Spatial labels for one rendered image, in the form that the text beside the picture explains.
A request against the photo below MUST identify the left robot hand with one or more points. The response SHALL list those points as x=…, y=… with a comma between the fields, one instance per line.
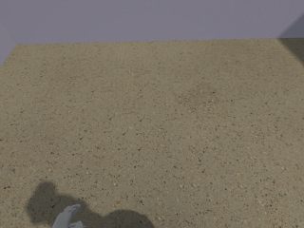
x=64, y=218

